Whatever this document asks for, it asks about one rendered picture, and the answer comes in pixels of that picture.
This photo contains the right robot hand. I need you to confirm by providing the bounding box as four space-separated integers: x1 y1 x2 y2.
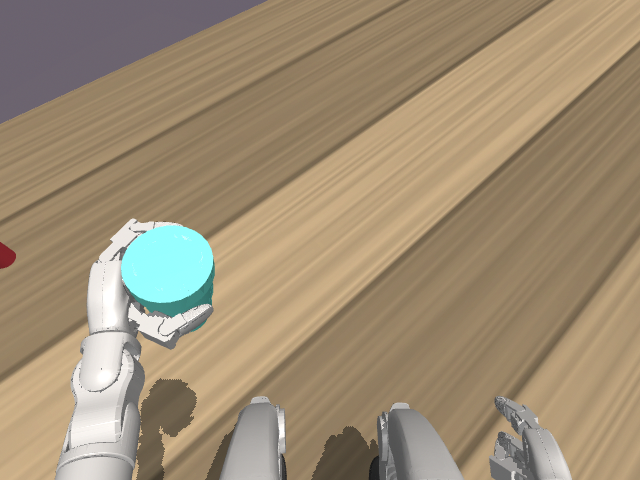
489 396 572 480

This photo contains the left robot arm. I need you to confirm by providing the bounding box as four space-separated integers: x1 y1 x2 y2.
55 330 145 480

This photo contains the left robot hand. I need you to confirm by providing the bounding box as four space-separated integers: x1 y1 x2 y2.
87 218 214 350

